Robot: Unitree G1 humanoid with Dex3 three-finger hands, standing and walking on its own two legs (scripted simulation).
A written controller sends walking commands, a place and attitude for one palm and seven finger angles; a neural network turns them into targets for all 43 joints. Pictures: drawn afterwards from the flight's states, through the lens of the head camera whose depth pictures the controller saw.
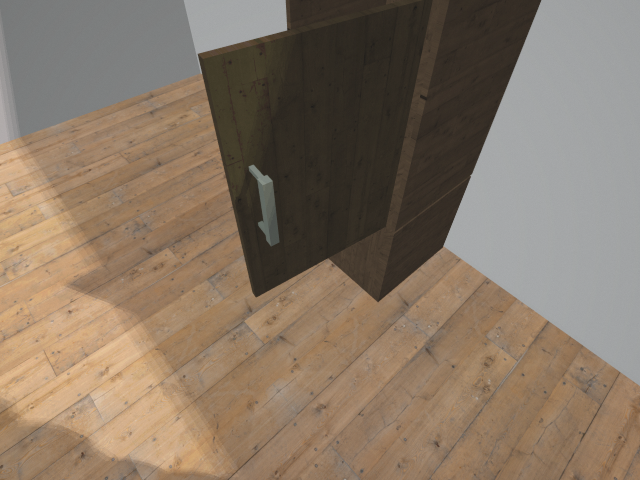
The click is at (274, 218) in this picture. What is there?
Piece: cupboard door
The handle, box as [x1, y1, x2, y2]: [248, 165, 278, 245]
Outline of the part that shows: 248,166 249,170 258,182 263,220 258,222 258,225 266,235 266,240 270,245 278,242 272,181 267,175 263,176 253,165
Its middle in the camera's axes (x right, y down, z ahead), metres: -0.11 -0.06 +0.72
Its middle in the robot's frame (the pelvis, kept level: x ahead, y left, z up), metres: +0.57 +0.14 -0.04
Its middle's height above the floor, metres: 0.74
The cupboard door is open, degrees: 83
